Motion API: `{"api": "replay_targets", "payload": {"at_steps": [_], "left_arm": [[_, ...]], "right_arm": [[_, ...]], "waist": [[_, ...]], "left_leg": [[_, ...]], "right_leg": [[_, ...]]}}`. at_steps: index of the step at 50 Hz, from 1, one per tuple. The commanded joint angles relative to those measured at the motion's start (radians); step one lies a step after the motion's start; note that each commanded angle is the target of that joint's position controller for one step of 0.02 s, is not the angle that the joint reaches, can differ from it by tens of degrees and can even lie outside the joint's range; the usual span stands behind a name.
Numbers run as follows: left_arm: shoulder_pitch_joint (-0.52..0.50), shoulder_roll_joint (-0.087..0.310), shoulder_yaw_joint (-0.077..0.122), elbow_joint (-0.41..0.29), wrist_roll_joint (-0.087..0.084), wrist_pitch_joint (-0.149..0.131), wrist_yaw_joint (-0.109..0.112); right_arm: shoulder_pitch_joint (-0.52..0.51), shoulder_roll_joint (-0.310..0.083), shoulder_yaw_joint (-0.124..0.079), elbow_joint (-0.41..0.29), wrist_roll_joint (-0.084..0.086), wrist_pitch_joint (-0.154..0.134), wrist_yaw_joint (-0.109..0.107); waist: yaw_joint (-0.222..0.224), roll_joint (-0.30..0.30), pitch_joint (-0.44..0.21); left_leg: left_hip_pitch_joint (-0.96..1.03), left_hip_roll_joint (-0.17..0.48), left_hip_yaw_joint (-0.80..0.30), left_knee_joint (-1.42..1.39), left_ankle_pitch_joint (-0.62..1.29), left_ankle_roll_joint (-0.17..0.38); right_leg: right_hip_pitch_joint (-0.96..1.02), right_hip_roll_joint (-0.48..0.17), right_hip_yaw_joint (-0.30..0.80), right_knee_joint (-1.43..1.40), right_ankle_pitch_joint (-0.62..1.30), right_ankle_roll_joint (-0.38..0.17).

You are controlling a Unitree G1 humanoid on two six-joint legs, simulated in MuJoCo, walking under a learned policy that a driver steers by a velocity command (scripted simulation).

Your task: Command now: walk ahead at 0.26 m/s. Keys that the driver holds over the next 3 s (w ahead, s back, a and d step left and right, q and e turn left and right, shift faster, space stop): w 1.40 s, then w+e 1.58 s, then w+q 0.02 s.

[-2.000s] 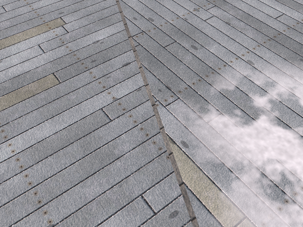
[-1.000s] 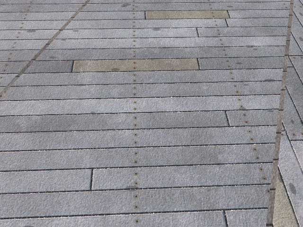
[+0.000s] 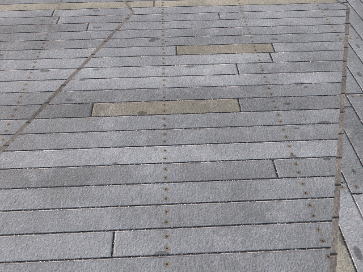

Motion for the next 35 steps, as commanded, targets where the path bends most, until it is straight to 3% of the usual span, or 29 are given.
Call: {"api": "replay_targets", "payload": {"at_steps": [1,2,3,4,5,6,7,8,9,10,11,13,14,17,20,22,24,25,26,27,28,29,30,31,32,34,35], "left_arm": [[-0.075,0.056,0.012,-0.078,-0.013,-0.057,-0.014],[-0.078,0.062,0.013,-0.079,-0.015,-0.067,-0.021],[-0.056,0.066,0.016,-0.072,-0.017,-0.074,-0.027],[0.013,0.061,0.017,-0.045,-0.019,-0.077,-0.031],[0.123,0.087,0.028,0.001,-0.019,-0.079,-0.032],[0.243,0.168,0.052,0.045,-0.015,-0.082,-0.031],[0.321,0.257,0.079,0.059,-0.012,-0.084,-0.039],[0.307,0.181,0.056,0.051,0.007,-0.085,-0.04],[0.28,0.133,0.043,0.039,0.016,-0.087,-0.042],[0.258,0.125,0.039,0.03,0.018,-0.085,-0.045],[0.248,0.097,0.027,0.027,0.015,-0.077,-0.048],[0.245,0.085,0.018,0.03,0.012,-0.059,-0.044],[0.233,0.071,0.012,0.024,0.012,-0.052,-0.038],[0.197,0.129,0.019,0.001,0.013,-0.049,-0.014],[0.23,0.167,0.034,0.022,-0.002,-0.06,-0.008],[0.219,0.165,0.04,0.025,-0.007,-0.058,-0.01],[0.199,0.179,0.048,0.021,0.003,-0.043,-0.012],[0.193,0.169,0.044,0.014,0.011,-0.031,-0.012],[0.197,0.145,0.032,-0.007,0.025,-0.027,-0.012],[0.345,-0.022,-0.012,-0.016,0.017,-0.043,-0.026],[0.273,0.053,0.004,-0.008,-0.008,-0.072,-0.032],[0.159,0.127,0.027,-0.056,-0.04,-0.089,-0.036],[0.098,0.138,0.028,-0.074,-0.039,-0.096,-0.029],[0.076,0.133,0.036,-0.076,-0.022,-0.094,-0.022],[0.101,0.117,0.039,-0.071,-0.011,-0.082,-0.019],[0.125,0.081,0.038,-0.066,-0.005,-0.056,-0.016],[0.11,0.071,0.036,-0.078,-0.003,-0.048,-0.015]], "right_arm": [[0.063,-0.181,-0.039,-0.015,0.007,-0.042,0.009],[0.051,-0.182,-0.039,-0.021,0.008,-0.046,0.012],[0.021,-0.177,-0.036,-0.034,0.009,-0.047,0.013],[-0.038,-0.174,-0.033,-0.054,0.013,-0.045,0.016],[-0.123,-0.146,-0.024,-0.087,0.015,-0.045,0.018],[-0.193,-0.083,-0.007,-0.128,0.012,-0.059,0.02],[-0.2,-0.087,-0.007,-0.16,0.001,-0.084,0.02],[-0.188,-0.132,-0.018,-0.151,0.007,-0.098,0.024],[-0.144,-0.124,-0.017,-0.135,0.021,-0.104,0.033],[-0.133,-0.11,-0.014,-0.128,0.026,-0.105,0.039],[-0.155,-0.106,-0.015,-0.134,0.018,-0.102,0.044],[-0.187,-0.065,-0.006,-0.153,0.011,-0.098,0.059],[-0.214,-0.052,-0.001,-0.162,0.007,-0.095,0.067],[-0.347,-0.008,0.023,-0.217,-0.001,-0.089,0.075],[-0.384,-0.06,0.015,-0.247,0.009,-0.081,0.073],[-0.37,-0.104,0.001,-0.253,0.009,-0.082,0.073],[-0.233,-0.152,-0.027,-0.22,0.008,-0.08,0.066],[-0.076,-0.184,-0.049,-0.169,0.011,-0.074,0.059],[0.097,-0.232,-0.067,-0.128,0.004,-0.067,0.048],[0.192,-0.308,-0.081,-0.098,-0.012,-0.065,0.053],[0.152,-0.212,-0.053,-0.099,-0.003,-0.068,0.058],[0.046,-0.173,-0.039,-0.109,0.0,-0.075,0.058],[-0.043,-0.15,-0.031,-0.129,-0.005,-0.083,0.059],[-0.092,-0.129,-0.025,-0.134,-0.019,-0.091,0.063],[-0.116,-0.11,-0.019,-0.131,-0.031,-0.098,0.065],[-0.118,-0.093,-0.014,-0.115,-0.025,-0.102,0.068],[-0.104,-0.114,-0.017,-0.102,-0.022,-0.106,0.065]], "waist": [[-0.027,0.17,0.129],[-0.02,0.169,0.133],[0.003,0.159,0.127],[0.049,0.156,0.12],[0.103,0.108,0.109],[0.137,-0.087,0.094],[0.154,-0.291,0.061],[0.131,-0.195,0.062],[0.098,-0.127,0.067],[0.08,-0.091,0.065],[0.07,-0.043,0.078],[0.058,-0.098,0.09],[0.059,-0.088,0.097],[0.069,-0.079,0.13],[0.053,-0.113,0.144],[0.02,-0.109,0.122],[-0.062,-0.131,0.006],[-0.135,-0.124,-0.086],[-0.195,-0.06,-0.196],[-0.112,0.239,-0.382],[-0.138,0.209,-0.342],[-0.107,0.176,-0.149],[-0.07,0.077,-0.07],[-0.036,0.033,-0.021],[0.004,0.057,-0.02],[0.036,0.07,-0.003],[0.042,0.085,0.018]], "left_leg": [[0.022,0.258,-0.422,-0.347,-0.423,0.188],[0.003,0.287,-0.464,-0.37,-0.383,0.207],[-0.03,0.279,-0.438,-0.364,-0.334,0.197],[-0.102,0.245,-0.372,-0.332,-0.273,0.17],[-0.199,0.176,-0.257,-0.244,-0.153,0.118],[-0.344,0.039,-0.051,0.021,0.01,0.033],[-0.533,-0.028,0.043,0.295,-0.017,-0.015],[-0.654,0.002,-0.023,0.482,-0.161,-0.009],[-0.704,0.038,-0.053,0.577,-0.117,0.014],[-0.745,0.07,-0.039,0.607,-0.053,0.029],[-0.774,0.096,-0.018,0.601,0.01,0.041],[-0.689,0.126,0.017,0.495,0.085,0.021],[-0.641,0.118,0.041,0.427,0.136,0.005],[-0.41,0.062,0.102,0.127,0.319,-0.03],[-0.307,0.047,0.076,0.001,0.404,-0.011],[-0.273,0.037,0.063,-0.046,0.399,0.023],[-0.097,-0.005,0.087,-0.031,0.348,0.065],[0.094,-0.026,0.103,-0.038,0.336,0.092],[0.389,0.115,-0.058,-0.01,0.277,0.143],[0.691,0.391,-0.588,-0.143,-0.051,0.322],[0.615,0.393,-0.771,-0.318,-0.177,0.301],[0.454,0.368,-0.623,-0.344,-0.152,0.252],[0.289,0.338,-0.49,-0.366,-0.022,0.228],[0.153,0.305,-0.39,-0.39,0.098,0.217],[0.068,0.269,-0.314,-0.411,0.168,0.205],[-0.013,0.23,-0.225,-0.458,0.197,0.205],[-0.047,0.238,-0.2,-0.479,0.213,0.219]], "right_leg": [[-0.244,0.023,-0.043,0.059,-0.024,-0.039],[-0.221,0.013,-0.032,0.056,0.0,-0.056],[-0.155,0.011,-0.031,0.008,-0.001,-0.075],[-0.027,0.013,-0.033,-0.094,0.023,-0.095],[0.128,-0.006,0.012,-0.183,0.077,-0.107],[0.274,-0.123,0.237,-0.281,0.026,-0.156],[0.45,-0.313,0.553,-0.383,0.163,-0.25],[0.497,-0.36,0.594,-0.366,0.278,-0.275],[0.519,-0.34,0.52,-0.346,0.359,-0.254],[0.529,-0.319,0.439,-0.349,0.42,-0.231],[0.526,-0.293,0.357,-0.367,0.52,-0.198],[0.423,-0.256,0.238,-0.4,0.628,-0.173],[0.368,-0.223,0.186,-0.425,0.615,-0.164],[0.144,-0.156,0.078,-0.503,0.545,-0.147],[0.148,-0.202,0.077,-0.542,0.514,-0.143],[0.232,-0.229,0.062,-0.482,0.678,-0.121],[0.287,-0.227,0.027,-0.287,1.019,-0.091],[0.242,-0.188,-0.002,-0.097,1.09,-0.067],[0.022,-0.151,-0.009,0.183,0.852,-0.042],[-0.328,0.048,-0.001,0.597,0.129,0.02],[-0.431,0.05,0.135,0.739,-0.101,-0.005],[-0.521,-0.005,0.111,0.778,-0.036,-0.026],[-0.482,-0.062,0.09,0.733,0.062,-0.037],[-0.434,-0.099,0.075,0.679,0.124,-0.035],[-0.356,-0.132,0.087,0.636,0.159,-0.034],[-0.311,-0.147,0.075,0.578,0.173,-0.026],[-0.324,-0.154,0.066,0.54,0.184,-0.013]]}}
